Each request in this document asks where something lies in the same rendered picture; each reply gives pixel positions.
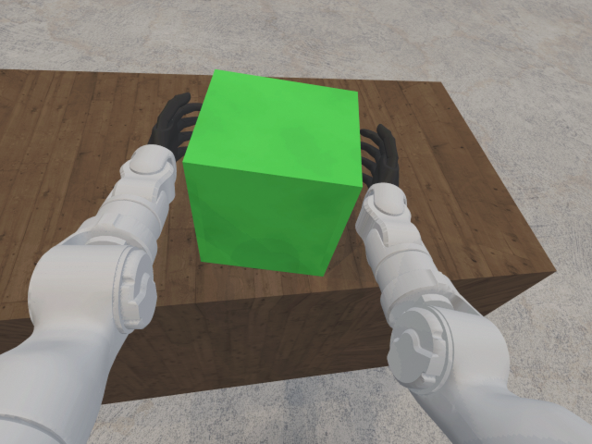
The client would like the pedestal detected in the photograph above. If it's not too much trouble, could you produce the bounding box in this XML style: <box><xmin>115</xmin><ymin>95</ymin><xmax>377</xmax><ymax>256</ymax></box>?
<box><xmin>0</xmin><ymin>69</ymin><xmax>557</xmax><ymax>405</ymax></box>

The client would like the left robot upper arm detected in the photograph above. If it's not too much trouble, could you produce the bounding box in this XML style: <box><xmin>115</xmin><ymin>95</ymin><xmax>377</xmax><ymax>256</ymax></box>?
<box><xmin>0</xmin><ymin>245</ymin><xmax>157</xmax><ymax>444</ymax></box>

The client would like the robot right hand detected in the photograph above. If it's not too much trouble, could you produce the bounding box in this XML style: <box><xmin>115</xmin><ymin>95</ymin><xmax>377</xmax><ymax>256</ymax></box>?
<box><xmin>360</xmin><ymin>124</ymin><xmax>399</xmax><ymax>189</ymax></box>

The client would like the robot right forearm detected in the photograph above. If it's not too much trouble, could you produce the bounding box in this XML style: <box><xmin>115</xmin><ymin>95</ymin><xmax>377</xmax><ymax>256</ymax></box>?
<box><xmin>355</xmin><ymin>183</ymin><xmax>484</xmax><ymax>328</ymax></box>

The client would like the carton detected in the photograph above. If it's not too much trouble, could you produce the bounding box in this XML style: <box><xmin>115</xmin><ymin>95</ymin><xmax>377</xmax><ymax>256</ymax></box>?
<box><xmin>182</xmin><ymin>69</ymin><xmax>363</xmax><ymax>277</ymax></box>

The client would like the robot left forearm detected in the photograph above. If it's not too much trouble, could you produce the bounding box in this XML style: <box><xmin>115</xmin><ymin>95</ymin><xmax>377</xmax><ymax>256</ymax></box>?
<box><xmin>28</xmin><ymin>144</ymin><xmax>177</xmax><ymax>325</ymax></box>

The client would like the right robot upper arm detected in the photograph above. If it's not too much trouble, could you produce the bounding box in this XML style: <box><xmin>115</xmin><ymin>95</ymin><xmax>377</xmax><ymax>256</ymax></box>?
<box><xmin>387</xmin><ymin>304</ymin><xmax>592</xmax><ymax>444</ymax></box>

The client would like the robot left hand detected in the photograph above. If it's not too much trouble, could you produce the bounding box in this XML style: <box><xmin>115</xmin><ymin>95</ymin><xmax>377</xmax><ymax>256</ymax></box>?
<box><xmin>147</xmin><ymin>92</ymin><xmax>203</xmax><ymax>163</ymax></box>

